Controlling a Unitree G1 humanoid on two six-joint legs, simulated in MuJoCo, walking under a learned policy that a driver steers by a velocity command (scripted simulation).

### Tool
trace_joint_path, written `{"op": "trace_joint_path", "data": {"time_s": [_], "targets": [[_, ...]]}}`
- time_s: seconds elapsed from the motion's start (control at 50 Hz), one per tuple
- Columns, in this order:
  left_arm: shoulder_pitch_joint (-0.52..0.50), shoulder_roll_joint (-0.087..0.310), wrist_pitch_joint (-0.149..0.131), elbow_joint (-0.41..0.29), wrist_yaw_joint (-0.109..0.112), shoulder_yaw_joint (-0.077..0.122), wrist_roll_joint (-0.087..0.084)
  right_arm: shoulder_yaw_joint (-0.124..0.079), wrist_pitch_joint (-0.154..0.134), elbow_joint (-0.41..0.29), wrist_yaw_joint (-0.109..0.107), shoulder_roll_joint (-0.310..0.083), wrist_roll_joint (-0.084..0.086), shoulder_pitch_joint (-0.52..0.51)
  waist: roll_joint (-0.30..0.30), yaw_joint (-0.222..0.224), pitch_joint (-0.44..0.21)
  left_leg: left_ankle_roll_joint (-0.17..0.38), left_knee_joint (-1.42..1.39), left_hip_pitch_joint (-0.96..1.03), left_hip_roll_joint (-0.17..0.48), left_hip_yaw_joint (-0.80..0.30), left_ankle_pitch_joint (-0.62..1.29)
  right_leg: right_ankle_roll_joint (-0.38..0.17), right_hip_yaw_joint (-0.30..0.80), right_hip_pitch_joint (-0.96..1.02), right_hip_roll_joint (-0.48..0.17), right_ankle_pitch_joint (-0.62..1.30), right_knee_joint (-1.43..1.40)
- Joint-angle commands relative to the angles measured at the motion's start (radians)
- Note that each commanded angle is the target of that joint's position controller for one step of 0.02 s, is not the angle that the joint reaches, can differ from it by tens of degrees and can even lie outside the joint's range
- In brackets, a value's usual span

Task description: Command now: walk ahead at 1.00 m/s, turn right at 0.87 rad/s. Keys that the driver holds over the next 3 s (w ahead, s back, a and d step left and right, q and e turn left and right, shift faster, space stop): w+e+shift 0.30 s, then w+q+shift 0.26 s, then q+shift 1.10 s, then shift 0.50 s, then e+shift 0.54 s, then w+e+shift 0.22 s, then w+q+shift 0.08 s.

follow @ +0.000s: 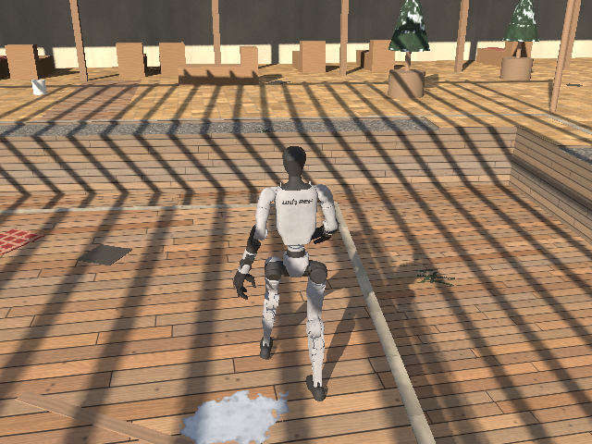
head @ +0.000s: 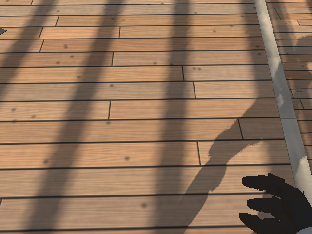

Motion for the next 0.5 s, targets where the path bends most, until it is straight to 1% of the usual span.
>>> {"op": "trace_joint_path", "data": {"time_s": [0.02,0.04,0.06,0.08,0.1,0.12,0.14,0.16,0.18,0.2,0.22,0.24,0.26,0.28,0.3,0.32,0.34,0.36,0.38,0.4,0.42,0.44,0.46,0.48,0.5], "targets": [[-0.092,0.22,-0.016,-0.073,0.004,0.051,0.007,-0.095,-0.02,0.04,-0.04,-0.212,-0.005,0.335,-0.017,-0.271,-0.182,0.035,0.0,0.698,-0.037,0.046,-0.14,-0.034,0.073,-0.355,-0.086,0.746,0.433],[-0.128,0.122,-0.029,-0.107,0.007,0.024,0.009,-0.13,-0.022,0.065,-0.063,-0.299,-0.028,0.57,0.085,-0.362,-0.335,0.07,-0.007,0.93,0.202,-0.184,-0.505,-0.033,-0.004,-0.503,-0.041,0.413,0.766],[-0.043,0.003,-0.028,-0.177,0.011,-0.013,-0.038,-0.149,-0.012,0.071,-0.06,-0.375,-0.044,0.544,0.409,-0.265,-0.489,0.181,-0.208,1.099,0.476,-0.748,-0.702,-0.003,-0.118,-0.768,0.031,-0.095,1.067],[-0.108,0.071,-0.006,-0.159,0.021,-0.013,-0.01,-0.154,0.001,0.07,-0.057,-0.303,-0.03,0.465,0.273,-0.26,-0.358,0.2,-0.253,0.99,0.428,-0.763,-0.828,-0.02,-0.155,-0.911,-0.075,0.004,1.142],[-0.218,0.101,0.006,-0.155,0.015,-0.006,0.012,-0.13,0.001,0.066,-0.053,-0.194,-0.022,0.403,0.137,-0.277,-0.193,0.173,-0.235,0.86,0.359,-0.546,-0.689,-0.019,-0.175,-0.941,-0.121,0.083,1.101],[-0.271,0.091,0.013,-0.162,0.002,-0.005,0.02,-0.118,-0.001,0.09,-0.048,-0.147,-0.023,0.39,0.064,-0.263,-0.092,0.155,-0.24,0.738,0.311,-0.381,-0.457,-0.012,-0.182,-0.917,-0.15,0.115,1.051],[-0.315,0.072,0.025,-0.177,-0.013,-0.005,0.036,-0.112,-0.004,0.122,-0.048,-0.127,-0.02,0.405,0.067,-0.245,-0.036,0.127,-0.255,0.661,0.258,-0.249,-0.301,-0.008,-0.177,-0.894,-0.173,0.118,1.016],[-0.306,0.041,0.041,-0.192,-0.028,-0.012,0.041,-0.108,-0.011,0.152,-0.045,-0.114,-0.014,0.428,0.125,-0.216,-0.018,0.12,-0.255,0.621,0.249,-0.174,-0.206,0.0,-0.183,-0.883,-0.184,0.112,1.011],[-0.331,0.013,0.055,-0.211,-0.034,-0.021,0.041,-0.101,-0.017,0.181,-0.039,-0.079,0.003,0.449,0.129,-0.199,-0.001,0.105,-0.26,0.611,0.237,-0.111,-0.107,0.0,-0.188,-0.906,-0.201,0.104,1.007],[-0.369,-0.005,0.066,-0.241,-0.04,-0.029,0.041,-0.099,-0.025,0.2,-0.033,-0.065,0.015,0.457,0.131,-0.185,0.014,0.095,-0.276,0.602,0.236,-0.053,-0.03,-0.001,-0.197,-0.934,-0.209,0.112,0.993],[-0.413,-0.008,0.071,-0.27,-0.047,-0.035,0.042,-0.099,-0.03,0.206,-0.028,-0.064,0.02,0.442,0.119,-0.173,0.028,0.088,-0.305,0.578,0.228,0.009,0.021,-0.001,-0.212,-0.943,-0.211,0.148,0.966],[-0.448,-0.007,0.072,-0.3,-0.055,-0.042,0.048,-0.104,-0.039,0.213,-0.03,-0.08,0.024,0.422,0.13,-0.153,0.047,0.08,-0.335,0.548,0.216,0.07,0.082,-0.002,-0.22,-0.938,-0.217,0.212,0.917],[-0.471,0.0,0.071,-0.319,-0.062,-0.047,0.047,-0.106,-0.045,0.216,-0.031,-0.089,0.022,0.395,0.129,-0.135,0.064,0.075,-0.36,0.52,0.196,0.135,0.126,-0.003,-0.236,-0.917,-0.215,0.274,0.856],[-0.496,0.009,0.072,-0.331,-0.069,-0.051,0.043,-0.109,-0.048,0.217,-0.033,-0.102,0.019,0.368,0.11,-0.121,0.088,0.07,-0.393,0.489,0.177,0.199,0.146,-0.005,-0.259,-0.882,-0.208,0.326,0.776],[-0.53,0.008,0.07,-0.343,-0.077,-0.058,0.041,-0.11,-0.045,0.231,-0.032,-0.108,0.024,0.383,0.075,-0.119,0.107,0.053,-0.414,0.468,0.151,0.265,0.183,-0.018,-0.307,-0.821,-0.191,0.38,0.675],[-0.569,-0.006,0.065,-0.35,-0.084,-0.069,0.045,-0.106,-0.045,0.249,-0.032,-0.106,0.023,0.427,0.042,-0.134,0.135,0.053,-0.439,0.431,0.128,0.3,0.277,-0.035,-0.349,-0.736,-0.161,0.412,0.564],[-0.577,-0.017,0.056,-0.342,-0.085,-0.076,0.048,-0.106,-0.046,0.267,-0.031,-0.119,0.021,0.472,0.029,-0.142,0.149,0.064,-0.454,0.412,0.133,0.312,0.469,-0.052,-0.388,-0.635,-0.114,0.442,0.505],[-0.551,-0.013,0.048,-0.323,-0.08,-0.077,0.048,-0.11,-0.046,0.274,-0.032,-0.159,0.019,0.499,0.049,-0.123,0.124,0.076,-0.431,0.438,0.155,0.306,0.686,-0.067,-0.396,-0.538,-0.071,0.445,0.473],[-0.499,0.019,0.043,-0.297,-0.073,-0.067,0.052,-0.121,-0.037,0.275,-0.037,-0.215,0.018,0.497,0.087,-0.085,0.085,0.089,-0.35,0.503,0.171,0.302,0.912,-0.079,-0.403,-0.473,-0.026,0.377,0.451],[-0.394,0.058,0.038,-0.262,-0.06,-0.051,0.053,-0.13,-0.024,0.278,-0.045,-0.266,0.017,0.493,0.101,-0.019,0.019,0.108,-0.172,0.532,0.191,0.3,1.064,-0.095,-0.388,-0.339,0.005,0.3,0.423],[-0.203,0.102,0.039,-0.201,-0.042,-0.029,0.055,-0.13,-0.01,0.277,-0.052,-0.288,0.017,0.471,0.105,0.076,-0.083,0.119,0.072,0.508,0.201,0.28,1.102,-0.114,-0.335,-0.125,0.008,0.276,0.372],[-0.048,0.151,0.04,-0.148,-0.02,-0.004,0.059,-0.128,0.002,0.272,-0.051,-0.285,0.027,0.44,0.098,0.16,-0.15,0.117,0.371,0.393,0.152,0.278,0.918,-0.123,-0.281,0.105,-0.036,0.312,0.25],[-0.085,0.253,0.041,-0.135,0.001,0.015,0.063,-0.105,0.01,0.251,-0.036,-0.133,0.01,0.526,-0.127,0.016,-0.222,0.1,0.807,0.134,-0.017,0.217,-0.4,-0.108,-0.022,0.318,-0.305,0.317,0.325],[-0.091,0.292,0.035,-0.183,0.01,0.028,0.065,-0.097,0.007,0.2,-0.047,-0.119,0.083,0.642,-0.185,-0.031,-0.472,0.111,1.11,-0.08,-0.095,-0.016,-0.505,-0.204,0.436,0.501,-0.566,0.337,0.213],[-0.115,0.239,0.033,-0.167,0.016,0.031,0.045,-0.115,0.003,0.181,-0.055,-0.189,0.069,0.473,-0.01,0.0,-0.36,0.116,1.094,-0.124,-0.043,-0.027,-0.33,-0.17,0.362,0.319,-0.492,0.233,0.096]]}}
Next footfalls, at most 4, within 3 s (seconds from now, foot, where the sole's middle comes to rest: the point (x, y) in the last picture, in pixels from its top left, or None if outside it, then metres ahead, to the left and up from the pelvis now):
0.04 left None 0.22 0.18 -0.76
0.46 right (216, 213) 0.58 -0.13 -0.77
0.84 left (207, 137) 0.97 -0.08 -0.76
1.38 right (233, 117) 1.13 -0.21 -0.76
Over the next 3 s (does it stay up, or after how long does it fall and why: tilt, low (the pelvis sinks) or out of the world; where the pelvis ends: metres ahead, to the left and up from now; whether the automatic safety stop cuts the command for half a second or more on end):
stays up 0.97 -0.10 0.01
